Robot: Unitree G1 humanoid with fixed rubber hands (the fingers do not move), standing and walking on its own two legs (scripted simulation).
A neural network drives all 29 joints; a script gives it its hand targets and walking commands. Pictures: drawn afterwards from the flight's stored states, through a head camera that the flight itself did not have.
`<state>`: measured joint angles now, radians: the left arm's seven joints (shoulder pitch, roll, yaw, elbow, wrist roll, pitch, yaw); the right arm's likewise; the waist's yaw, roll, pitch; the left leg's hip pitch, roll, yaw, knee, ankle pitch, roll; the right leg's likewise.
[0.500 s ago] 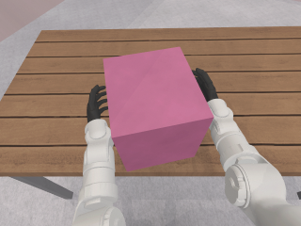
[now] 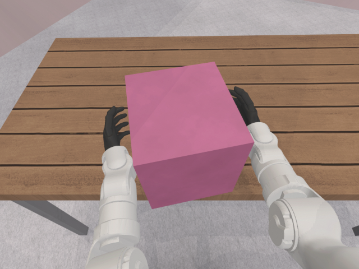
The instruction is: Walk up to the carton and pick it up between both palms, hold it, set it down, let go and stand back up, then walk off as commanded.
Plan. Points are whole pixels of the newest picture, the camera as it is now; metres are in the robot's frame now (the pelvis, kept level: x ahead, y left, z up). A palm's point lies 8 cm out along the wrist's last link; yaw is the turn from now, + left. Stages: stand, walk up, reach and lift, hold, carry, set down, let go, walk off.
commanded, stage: set down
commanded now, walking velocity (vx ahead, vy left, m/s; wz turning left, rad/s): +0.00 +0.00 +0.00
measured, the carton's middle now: (182, 137) +0.41 +0.03 +0.03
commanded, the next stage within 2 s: none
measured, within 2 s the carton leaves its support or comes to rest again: rests again in 0.16 s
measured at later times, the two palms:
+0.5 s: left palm (114, 140) +0.38 +0.18 +0.06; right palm (256, 109) +0.46 -0.14 +0.08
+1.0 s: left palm (105, 176) +0.29 +0.18 +0.06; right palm (276, 144) +0.36 -0.17 +0.08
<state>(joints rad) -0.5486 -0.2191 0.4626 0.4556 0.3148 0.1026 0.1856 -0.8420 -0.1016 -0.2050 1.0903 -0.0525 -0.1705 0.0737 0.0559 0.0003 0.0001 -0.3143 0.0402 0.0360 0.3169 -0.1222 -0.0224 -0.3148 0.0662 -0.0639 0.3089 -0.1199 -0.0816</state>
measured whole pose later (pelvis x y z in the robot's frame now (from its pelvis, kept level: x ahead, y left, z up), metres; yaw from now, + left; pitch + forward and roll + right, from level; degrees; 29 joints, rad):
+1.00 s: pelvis -0.04 +0.00 -0.01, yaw +0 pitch +5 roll +1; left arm -0.44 -0.09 0.22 0.51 0.03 0.21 0.31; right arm -0.69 -0.34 0.11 0.96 0.36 0.02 0.14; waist 0.08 0.00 -0.07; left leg -0.37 0.04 0.04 0.37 -0.09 -0.03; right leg -0.37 0.07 -0.06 0.37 -0.10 -0.09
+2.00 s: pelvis -0.03 +0.00 -0.01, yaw +0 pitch +5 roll +0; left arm 0.00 -0.08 0.05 0.04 0.01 0.31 0.30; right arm -0.15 -0.44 0.11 0.58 0.38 -0.10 0.25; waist 0.08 -0.02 -0.08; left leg -0.35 0.04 0.04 0.39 -0.12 -0.03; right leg -0.35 0.07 -0.06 0.38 -0.12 -0.09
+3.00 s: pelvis +0.01 +0.01 +0.00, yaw +0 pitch +7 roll +0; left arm 0.35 -0.05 -0.01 -0.17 0.03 0.19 0.19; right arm 0.26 -0.50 0.10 0.33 0.42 -0.16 0.18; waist 0.08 -0.05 -0.05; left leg -0.32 0.04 0.04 0.39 -0.18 -0.03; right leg -0.31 0.07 -0.05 0.36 -0.16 -0.08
